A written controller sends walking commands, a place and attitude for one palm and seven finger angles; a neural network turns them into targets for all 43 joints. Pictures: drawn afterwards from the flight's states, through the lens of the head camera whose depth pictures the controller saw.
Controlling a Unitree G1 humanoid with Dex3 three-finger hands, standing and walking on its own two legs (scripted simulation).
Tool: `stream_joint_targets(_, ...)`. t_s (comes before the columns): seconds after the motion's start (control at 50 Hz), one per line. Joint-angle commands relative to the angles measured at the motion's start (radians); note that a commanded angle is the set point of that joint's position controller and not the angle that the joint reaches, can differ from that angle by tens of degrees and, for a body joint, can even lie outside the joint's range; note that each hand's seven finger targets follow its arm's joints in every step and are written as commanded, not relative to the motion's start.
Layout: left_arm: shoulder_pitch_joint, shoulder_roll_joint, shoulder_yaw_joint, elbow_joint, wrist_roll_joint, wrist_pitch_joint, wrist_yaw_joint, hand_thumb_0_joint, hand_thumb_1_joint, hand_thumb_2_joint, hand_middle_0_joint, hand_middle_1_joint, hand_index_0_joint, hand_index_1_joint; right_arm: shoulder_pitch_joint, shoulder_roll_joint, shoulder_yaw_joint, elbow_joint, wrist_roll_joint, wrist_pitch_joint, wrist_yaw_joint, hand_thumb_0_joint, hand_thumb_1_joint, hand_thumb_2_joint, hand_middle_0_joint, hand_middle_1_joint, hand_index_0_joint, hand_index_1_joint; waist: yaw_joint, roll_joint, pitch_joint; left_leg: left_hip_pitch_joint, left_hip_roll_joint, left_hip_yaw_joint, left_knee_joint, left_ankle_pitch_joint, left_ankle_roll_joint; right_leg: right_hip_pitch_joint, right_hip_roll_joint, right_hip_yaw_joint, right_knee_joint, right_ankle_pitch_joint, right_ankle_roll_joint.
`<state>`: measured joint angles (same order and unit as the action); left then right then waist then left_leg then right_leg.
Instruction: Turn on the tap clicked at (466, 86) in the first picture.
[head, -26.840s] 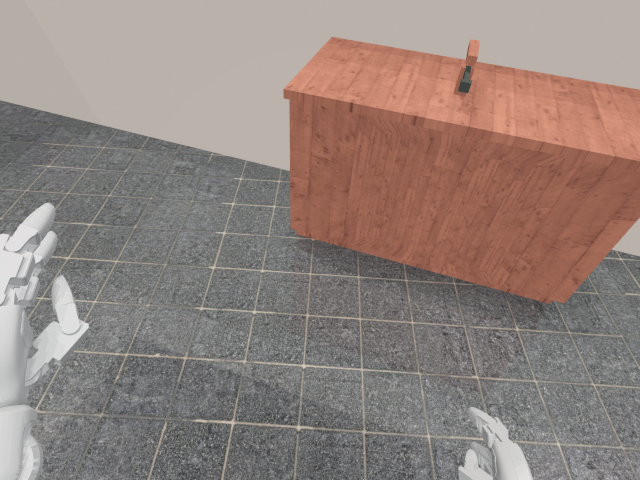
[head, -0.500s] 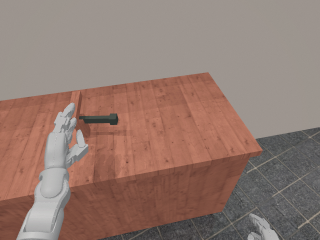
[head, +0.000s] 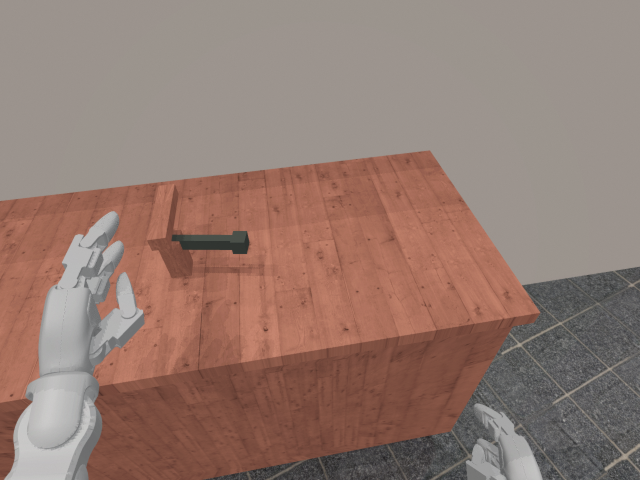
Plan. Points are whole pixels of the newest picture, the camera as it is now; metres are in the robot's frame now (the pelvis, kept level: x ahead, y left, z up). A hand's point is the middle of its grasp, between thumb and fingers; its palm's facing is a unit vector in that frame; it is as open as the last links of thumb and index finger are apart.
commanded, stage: draw the hand back beside the body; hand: left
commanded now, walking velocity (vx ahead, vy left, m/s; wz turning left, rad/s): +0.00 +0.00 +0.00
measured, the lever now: (240, 242) +0.47 +0.20 +0.01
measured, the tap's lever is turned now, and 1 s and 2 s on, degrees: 79 79 79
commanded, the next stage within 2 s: step back with the hand held close in 0.52 s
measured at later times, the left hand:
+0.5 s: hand (106, 331) +0.21 +0.24 +0.15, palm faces +0.40 -0.86 -0.32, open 7.4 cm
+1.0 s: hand (105, 356) +0.19 +0.24 +0.14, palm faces +0.27 -0.87 -0.42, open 7.4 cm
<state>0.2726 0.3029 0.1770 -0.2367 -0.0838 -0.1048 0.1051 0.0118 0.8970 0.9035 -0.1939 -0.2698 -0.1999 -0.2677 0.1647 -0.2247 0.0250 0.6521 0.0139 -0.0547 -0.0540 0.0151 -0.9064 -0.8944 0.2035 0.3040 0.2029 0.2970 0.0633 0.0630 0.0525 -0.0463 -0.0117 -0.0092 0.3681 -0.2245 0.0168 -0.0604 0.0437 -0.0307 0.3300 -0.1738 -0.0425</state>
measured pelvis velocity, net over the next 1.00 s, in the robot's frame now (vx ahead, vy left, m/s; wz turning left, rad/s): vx -0.03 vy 0.01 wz -0.03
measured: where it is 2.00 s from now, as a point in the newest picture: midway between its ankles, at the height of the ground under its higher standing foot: outside the picture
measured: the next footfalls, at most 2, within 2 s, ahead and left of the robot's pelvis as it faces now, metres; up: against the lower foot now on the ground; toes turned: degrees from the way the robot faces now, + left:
none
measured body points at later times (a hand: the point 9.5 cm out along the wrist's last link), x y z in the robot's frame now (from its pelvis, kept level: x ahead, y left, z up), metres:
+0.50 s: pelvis +0.00 +0.00 +0.00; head -0.01 -0.02 +0.45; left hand +0.18 +0.29 +0.17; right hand +0.21 -0.22 -0.08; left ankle -0.01 +0.11 -0.75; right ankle +0.01 -0.09 -0.75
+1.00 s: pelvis -0.03 +0.01 -0.01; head -0.01 +0.01 +0.44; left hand +0.17 +0.28 +0.16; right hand +0.15 -0.24 -0.08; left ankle -0.01 +0.11 -0.75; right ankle +0.01 -0.09 -0.75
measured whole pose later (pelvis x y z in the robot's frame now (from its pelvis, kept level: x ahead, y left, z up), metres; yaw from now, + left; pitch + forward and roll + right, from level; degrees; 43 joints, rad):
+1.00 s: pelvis -0.03 +0.01 -0.01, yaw -2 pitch -1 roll +0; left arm 0.51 0.38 0.28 -0.47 -0.06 -0.14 0.11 0.01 0.89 0.90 -0.21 -0.30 -0.22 -0.30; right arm 0.16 -0.24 -0.01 0.54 0.02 0.00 -0.08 0.01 -0.91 -0.89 0.20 0.30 0.20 0.30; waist 0.01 0.02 0.05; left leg -0.23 -0.02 0.03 0.45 -0.21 0.04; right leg -0.26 0.03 0.01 0.42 -0.15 -0.02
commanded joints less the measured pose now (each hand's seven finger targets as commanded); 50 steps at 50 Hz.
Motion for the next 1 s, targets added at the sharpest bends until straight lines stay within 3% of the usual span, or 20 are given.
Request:
stream_joint_targets(0.0,-0.115,0.179,0.108,-0.285,0.004,-0.068,0.008,0.0,0.9,0.9,-0.199,-0.297,-0.199,-0.297,-0.154,-0.104,-0.042,-0.174,-0.009,-0.069,-0.006,0.0,-0.9,-0.9,0.2,0.3,0.2,0.3,-0.006,-0.033,-0.144,-0.003,0.035,-0.035,-0.05,0.186,0.007,0.035,-0.051,0.041,-0.038,0.132,0.0)
stream_joint_targets(0.02,-0.097,0.185,0.12,-0.296,0.003,-0.069,0.009,0.0,0.9,0.9,-0.2,-0.3,-0.2,-0.3,-0.157,-0.102,-0.044,-0.171,-0.009,-0.07,-0.006,0.0,-0.9,-0.9,0.2,0.3,0.2,0.3,-0.004,-0.051,-0.146,-0.002,0.038,-0.036,-0.048,0.191,0.007,0.036,-0.05,0.041,-0.037,0.135,0.001)
stream_joint_targets(0.06,-0.072,0.195,0.138,-0.336,0.006,-0.074,0.012,0.0,0.9,0.9,-0.2,-0.3,-0.2,-0.3,-0.155,-0.098,-0.043,-0.17,-0.009,-0.073,-0.005,0.0,-0.9,-0.9,0.2,0.3,0.2,0.3,-0.003,0.02,-0.139,-0.009,0.035,-0.037,-0.047,0.183,0.001,0.035,-0.053,0.043,-0.035,0.121,-0.003)
stream_joint_targets(0.16,0.04,0.209,0.186,-0.388,-0.001,-0.07,0.014,0.0,0.9,0.9,-0.2,-0.3,-0.2,-0.3,-0.148,-0.098,-0.046,-0.173,-0.009,-0.078,-0.002,0.0,-0.9,-0.9,0.2,0.3,0.2,0.3,0.005,0.027,-0.132,-0.025,0.041,-0.038,-0.031,0.23,-0.003,0.04,-0.055,0.041,-0.022,0.162,-0.005)
stream_joint_targets(0.22,0.098,0.215,0.209,-0.39,-0.005,-0.064,0.014,0.0,0.9,0.9,-0.2,-0.3,-0.2,-0.3,-0.143,-0.101,-0.05,-0.175,-0.01,-0.08,-0.002,0.0,-0.9,-0.9,0.2,0.3,0.2,0.3,0.007,-0.003,-0.11,-0.039,0.045,-0.037,-0.02,0.244,0.0,0.028,-0.055,0.042,-0.018,0.179,-0.003)
stream_joint_targets(0.26,0.068,0.183,0.174,-0.374,-0.001,-0.06,0.009,0.0,0.9,0.9,-0.2,-0.3,-0.2,-0.3,-0.143,-0.105,-0.051,-0.169,-0.009,-0.078,-0.002,0.0,-0.9,-0.9,0.2,0.3,0.2,0.3,-0.006,-0.001,-0.081,-0.041,0.046,-0.038,-0.022,0.233,-0.001,0.002,-0.054,0.042,-0.019,0.16,-0.003)
stream_joint_targets(0.3,0.046,0.173,0.163,-0.343,-0.001,-0.056,0.01,0.0,0.9,0.9,-0.2,-0.3,-0.2,-0.3,-0.143,-0.109,-0.053,-0.166,-0.007,-0.079,-0.007,0.0,-0.9,-0.9,0.2,0.3,0.2,0.3,-0.011,-0.041,-0.063,-0.046,0.048,-0.038,-0.02,0.201,0.004,-0.019,-0.054,0.04,-0.023,0.133,0.003)
stream_joint_targets(0.34,0.006,0.181,0.163,-0.354,0.0,-0.059,0.012,0.0,0.9,0.9,-0.2,-0.3,-0.2,-0.3,-0.146,-0.111,-0.052,-0.166,-0.008,-0.082,-0.012,0.0,-0.9,-0.9,0.2,0.3,0.2,0.3,-0.015,-0.031,-0.073,-0.037,0.04,-0.042,-0.023,0.178,0.009,-0.026,-0.052,0.04,-0.027,0.109,0.003)
stream_joint_targets(0.42,0.022,0.201,0.181,-0.363,0.001,-0.063,0.019,0.0,0.9,0.9,-0.2,-0.3,-0.2,-0.3,-0.149,-0.105,-0.053,-0.167,-0.01,-0.087,-0.016,0.0,-0.9,-0.9,0.2,0.3,0.2,0.3,-0.002,-0.036,-0.12,-0.025,0.035,-0.039,-0.018,0.174,0.014,0.003,-0.058,0.043,-0.024,0.113,0.004)
stream_joint_targets(0.44,0.01,0.209,0.184,-0.385,0.003,-0.064,0.02,0.0,0.9,0.9,-0.2,-0.3,-0.2,-0.3,-0.154,-0.105,-0.049,-0.167,-0.01,-0.087,-0.015,0.0,-0.9,-0.9,0.2,0.3,0.2,0.3,-0.002,0.01,-0.118,-0.027,0.032,-0.042,-0.022,0.169,0.011,0.004,-0.058,0.045,-0.025,0.102,0.001)
stream_joint_targets(0.56,0.039,0.211,0.192,-0.405,0.005,-0.065,0.025,0.0,0.9,0.9,-0.2,-0.3,-0.2,-0.3,-0.151,-0.099,-0.045,-0.165,-0.013,-0.096,-0.013,0.0,-0.9,-0.9,0.2,0.3,0.2,0.3,0.002,0.035,-0.111,-0.038,0.037,-0.045,-0.023,0.195,0.002,0.017,-0.057,0.043,-0.019,0.125,-0.005)
stream_joint_targets(0.6,0.055,0.202,0.19,-0.373,-0.001,-0.059,0.023,0.0,0.9,0.9,-0.2,-0.3,-0.2,-0.3,-0.149,-0.1,-0.045,-0.166,-0.013,-0.095,-0.013,0.0,-0.9,-0.9,0.2,0.3,0.2,0.3,0.002,-0.004,-0.085,-0.05,0.038,-0.043,-0.023,0.181,0.005,0.005,-0.057,0.04,-0.022,0.118,-0.002)
stream_joint_targets(0.62,0.018,0.219,0.2,-0.403,-0.001,-0.062,0.023,0.0,0.9,0.9,-0.2,-0.3,-0.2,-0.3,-0.151,-0.1,-0.046,-0.167,-0.012,-0.095,-0.012,0.0,-0.9,-0.9,0.2,0.3,0.2,0.3,0.0,0.003,-0.105,-0.044,0.038,-0.042,-0.022,0.176,0.006,0.011,-0.06,0.044,-0.023,0.116,-0.001)
stream_joint_targets(0.64,-0.167,0.363,0.356,-0.455,-0.01,-0.105,0.039,0.0,0.9,0.9,-0.2,-0.3,-0.2,-0.3,-0.147,-0.098,-0.026,-0.237,0.007,-0.077,-0.02,0.0,-0.9,-0.9,0.2,0.3,0.2,0.3,-0.022,0.055,0.001,-0.092,0.05,-0.066,-0.006,0.088,0.019,-0.099,-0.1,0.174,-0.064,0.163,0.0)
stream_joint_targets(0.7,0.069,0.216,0.251,-0.287,0.002,-0.097,0.015,0.0,0.9,0.9,-0.2,-0.3,-0.2,-0.3,-0.109,-0.107,-0.048,-0.205,-0.004,-0.046,-0.018,0.0,-0.9,-0.9,0.2,0.3,0.2,0.3,-0.035,-0.135,-0.082,-0.061,0.059,-0.076,0.048,0.152,0.026,-0.105,-0.137,0.17,-0.045,0.308,0.014)
stream_joint_targets(0.78,0.157,0.172,0.197,-0.324,0.007,-0.093,0.003,0.0,0.9,0.9,-0.2,-0.3,-0.2,-0.3,-0.104,-0.121,-0.06,-0.238,0.0,-0.018,-0.014,0.0,-0.9,-0.9,0.2,0.3,0.2,0.3,-0.033,-0.034,-0.201,-0.043,0.09,-0.061,0.047,0.304,0.023,-0.07,-0.143,0.14,0.029,0.398,0.028)
stream_joint_targets(0.84,0.17,0.235,0.247,-0.417,0.011,-0.098,0.015,0.0,0.9,0.9,-0.2,-0.3,-0.2,-0.3,-0.115,-0.125,-0.064,-0.261,-0.003,-0.005,-0.019,0.0,-0.9,-0.9,0.2,0.3,0.2,0.3,-0.027,-0.011,-0.231,-0.068,0.098,-0.073,0.03,0.333,0.024,-0.066,-0.137,0.131,0.059,0.37,0.028)
stream_joint_targets(0.9,0.186,0.266,0.281,-0.469,0.017,-0.106,0.03,0.0,0.9,0.9,-0.2,-0.3,-0.2,-0.3,-0.112,-0.117,-0.068,-0.278,0.0,0.001,-0.025,0.0,-0.9,-0.9,0.2,0.3,0.2,0.3,-0.024,-0.05,-0.215,-0.126,0.102,-0.082,0.028,0.267,0.024,-0.085,-0.129,0.129,0.067,0.289,0.031)
stream_joint_targets(0.94,0.173,0.322,0.332,-0.519,0.021,-0.117,0.04,0.0,0.9,0.9,-0.2,-0.3,-0.2,-0.3,-0.115,-0.119,-0.072,-0.279,-0.001,0.001,-0.029,0.0,-0.9,-0.9,0.2,0.3,0.2,0.3,-0.024,-0.015,-0.219,-0.166,0.102,-0.101,0.019,0.23,0.029,-0.08,-0.126,0.138,0.081,0.258,0.027)
stream_joint_targets(0.98,0.191,0.292,0.317,-0.502,0.021,-0.12,0.044,0.0,0.9,0.9,-0.2,-0.3,-0.2,-0.3,-0.103,-0.117,-0.073,-0.282,-0.001,-0.002,-0.031,0.0,-0.9,-0.9,0.2,0.3,0.2,0.3,-0.026,-0.004,-0.186,-0.226,0.107,-0.113,0.007,0.15,0.032,-0.09,-0.115,0.138,0.085,0.179,0.03)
